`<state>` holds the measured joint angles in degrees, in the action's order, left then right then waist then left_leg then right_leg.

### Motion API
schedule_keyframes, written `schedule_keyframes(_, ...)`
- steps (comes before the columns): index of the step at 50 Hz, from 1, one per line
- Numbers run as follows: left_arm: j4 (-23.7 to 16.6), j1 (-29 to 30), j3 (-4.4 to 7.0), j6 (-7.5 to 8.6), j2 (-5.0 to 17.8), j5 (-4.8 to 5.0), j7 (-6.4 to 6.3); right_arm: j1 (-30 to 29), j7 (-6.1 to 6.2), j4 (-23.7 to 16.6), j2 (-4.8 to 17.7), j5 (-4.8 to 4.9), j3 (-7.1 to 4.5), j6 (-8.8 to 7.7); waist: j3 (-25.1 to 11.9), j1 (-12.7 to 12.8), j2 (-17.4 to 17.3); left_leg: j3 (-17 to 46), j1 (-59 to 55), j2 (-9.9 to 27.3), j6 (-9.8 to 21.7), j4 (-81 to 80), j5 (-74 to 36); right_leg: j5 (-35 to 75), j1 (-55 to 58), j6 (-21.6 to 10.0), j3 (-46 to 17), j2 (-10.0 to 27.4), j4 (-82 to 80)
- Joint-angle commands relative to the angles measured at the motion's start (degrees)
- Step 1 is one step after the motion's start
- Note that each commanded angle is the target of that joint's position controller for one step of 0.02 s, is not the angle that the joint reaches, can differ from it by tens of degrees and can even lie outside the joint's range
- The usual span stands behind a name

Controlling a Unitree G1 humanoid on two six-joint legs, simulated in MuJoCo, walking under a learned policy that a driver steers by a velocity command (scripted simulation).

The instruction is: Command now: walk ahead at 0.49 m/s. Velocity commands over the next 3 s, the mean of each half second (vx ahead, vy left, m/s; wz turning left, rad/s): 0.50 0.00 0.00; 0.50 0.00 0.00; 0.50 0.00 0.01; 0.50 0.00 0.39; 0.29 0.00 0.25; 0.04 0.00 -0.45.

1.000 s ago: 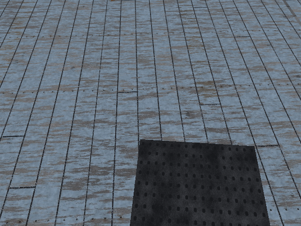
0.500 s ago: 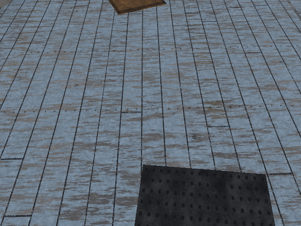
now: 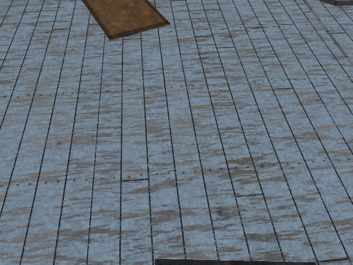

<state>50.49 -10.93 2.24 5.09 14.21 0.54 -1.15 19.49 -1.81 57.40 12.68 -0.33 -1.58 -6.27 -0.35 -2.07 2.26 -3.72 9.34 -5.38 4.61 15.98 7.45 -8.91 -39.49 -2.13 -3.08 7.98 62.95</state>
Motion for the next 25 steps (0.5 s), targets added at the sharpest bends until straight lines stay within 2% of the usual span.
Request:
schedule_keyframes(1,-2.4,-0.7,0.86,0.12,2.9,-0.48,-0.19,-2.0,1.27,-3.4,8.2,0.28,-1.37,-0.77,3.5,2.2,-3.8,12.1,4.7,16.4,9.8,-11.1,-3.1,9.6,-1.4,1.3,-0.3,1.7,-9.2)
schedule_keyframes(3,-3.6,3.9,0.76,0.53,2.3,-0.34,0.22,0.6,1.69,-2.9,8.2,0.78,-1.29,-0.36,3.4,0.4,-3.5,10.1,1.5,15.4,8.2,-10.6,-5.0,14.0,-1.0,1.3,1.0,0.3,-17.7)
schedule_keyframes(4,-4.2,5.8,0.49,0.64,1.5,-0.04,0.41,1.4,1.79,-2.7,9.5,0.88,-1.55,-0.21,3.4,-0.2,-4.8,10.0,0.9,15.7,7.9,-10.5,-4.1,15.3,0.3,1.5,1.6,-0.5,-21.3)
schedule_keyframes(5,-4.6,7.6,0.48,0.69,1.8,0.17,0.64,2.4,1.86,-2.3,9.6,1.08,-1.6,-0.08,3.6,-1.0,-4.7,9.7,-0.3,15.8,7.7,-10.4,-3.6,15.7,0.9,1.7,2.1,-1.0,-23.5)
schedule_keyframes(8,-6.2,12.3,0.24,0.94,1.9,0.61,1.74,5.1,1.95,-1.2,9.6,1.46,-1.68,0.66,5.1,-2.6,-4.5,9.5,-6.2,17.4,7.4,-8.1,-3.4,13.3,0.1,1.5,2.5,-2.1,-29.2)
schedule_keyframes(10,-7.4,13.9,0.25,1.35,2.5,0.77,2.49,5.8,2.07,-0.7,10.0,1.45,-1.95,1.21,5.4,-2.6,-5.3,10.4,-9.3,19.3,6.9,-6.0,-3.6,9.8,0.7,0.4,2.3,-2.5,-31.5)
schedule_keyframes(12,-7.7,13.1,0.6,1.87,3.6,0.66,3.08,5.8,2.16,-0.6,9.8,1.47,-2.08,1.81,4.6,-1.6,-5.5,10.2,-12.4,19.5,6.1,-2.5,-9.2,4.6,3.4,-1.1,3.9,-4.3,-33.8)
schedule_keyframes(13,-7.2,9.3,1.06,2.09,4.3,0.71,3.08,4.5,2.15,-0.7,11.2,1.46,-2.39,2.07,2.8,1.0,-7.7,10.5,-11.3,19.9,5.3,1.2,-16.2,3.6,9.9,-2.3,4.5,-5.3,-35.0)
schedule_keyframes(14,-4.7,1.3,2.43,2.22,6.8,0.65,2.87,2.9,2.12,-1.2,10.4,1.25,-2.07,2.31,-1.8,5.2,-6.9,7.9,-10.0,17.0,3.9,10.1,-26.0,3.8,20.2,-3.8,5.9,-7.2,-36.2)
schedule_keyframes(15,-1.8,-10.5,3.99,2.31,11.2,0.2,2.42,2.1,2.12,-2.6,8.2,0.45,-1.11,2.27,-10.4,9.8,-3.7,4.6,-1.3,13.6,1.8,25.9,-23.4,5.2,37.6,-7.1,0.0,-1.9,-34.3)
schedule_keyframes(16,-0.1,-18.3,5.68,1.79,17.7,-0.72,2.29,8.1,1.53,-3.7,1.5,0.26,0.96,0.97,-19.0,8.8,10.9,0.9,23.7,3.7,-2.9,49.6,0.2,-1.1,61.7,-16.3,-25.5,12.8,-37.6)
schedule_keyframes(17,0.1,-19.0,4.29,1.71,12.9,-0.61,2.45,8.1,1.22,-2.6,3.8,1.28,0.61,-0.74,-22.7,9.1,12.4,10.1,32.0,2.5,-2.2,58.7,23.9,-5.6,64.0,-18.1,-39.7,15.8,-45.3)
schedule_keyframes(18,-0.8,-13.4,3.04,1.81,9.2,-0.25,2.38,2.5,1.01,-4.2,9.5,2.86,-0.9,-1.57,-13.6,8.0,8.5,10.7,36.8,6.3,-0.8,61.9,20.6,-5.5,56.6,-14.4,-30.9,13.6,-45.7)
schedule_keyframes(19,-2.2,-7.6,2.26,1.65,7.1,-0.11,2.36,-1.3,1.22,-5.2,9.8,2.89,-1.04,-1.68,-8.6,6.2,4.1,8.9,35.6,9.6,-0.4,60.0,14.8,-1.2,47.9,-12.4,-22.4,11.3,-46.8)
schedule_keyframes(20,-2.8,-3.6,1.36,1.48,4.4,-0.3,2.84,-4.1,1.71,-5.5,9.0,1.82,-1.39,-1.13,-3.9,4.6,-0.6,7.7,33.1,11.5,-0.3,56.0,10.5,2.9,39.7,-10.2,-16.0,7.7,-49.4)
schedule_keyframes(21,-2.7,-2.2,1.27,1.67,4.5,-0.72,2.99,-2.4,1.89,-5.6,7.6,1.45,-1.54,-0.34,-2.9,2.3,2.7,8.1,29.4,13.2,-0.7,52.8,7.6,5.3,34.9,-10.2,-12.6,6.8,-51.4)
schedule_keyframes(23,-1.4,-3.3,1.32,1.97,4.1,-0.73,3.26,-0.1,1.91,-4.7,5.4,1.2,-1.41,1.08,-1.5,0.9,2.3,7.3,26.0,13.7,-1.8,50.2,5.6,9.1,30.3,-10.9,-8.5,4.9,-54.0)
schedule_keyframes(24,-0.6,-4.2,1.08,2.0,3.0,-0.99,3.18,-1.0,2.27,-4.7,5.6,1.3,-1.84,1.75,-0.9,0.6,0.5,6.8,26.9,13.6,-1.4,50.2,3.4,11.0,30.3,-9.6,-5.7,2.7,-54.2)
schedule_keyframes(25,-0.2,-4.7,1.78,2.07,6.4,-0.96,2.82,-1.7,2.25,-5.5,4.7,1.16,-1.61,1.91,-0.1,0.1,2.8,6.9,28.8,13.8,-2.2,47.3,1.6,14.4,29.8,-11.1,-5.4,4.6,-55.0)
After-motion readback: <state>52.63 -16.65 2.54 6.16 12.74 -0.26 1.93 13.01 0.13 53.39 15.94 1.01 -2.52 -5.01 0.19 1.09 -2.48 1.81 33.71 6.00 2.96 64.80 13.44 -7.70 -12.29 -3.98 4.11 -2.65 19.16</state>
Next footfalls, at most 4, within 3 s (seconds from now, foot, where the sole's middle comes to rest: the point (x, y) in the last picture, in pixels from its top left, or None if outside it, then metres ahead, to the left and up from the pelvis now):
0.30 right None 0.34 -0.17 -0.78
0.86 left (159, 233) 0.66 0.07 -0.78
1.42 right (209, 167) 0.97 -0.16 -0.78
2.00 left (152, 126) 1.24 0.11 -0.78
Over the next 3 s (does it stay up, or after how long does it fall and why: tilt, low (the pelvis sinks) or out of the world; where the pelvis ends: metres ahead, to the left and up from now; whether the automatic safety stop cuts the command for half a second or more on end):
stays up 1.37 0.10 0.00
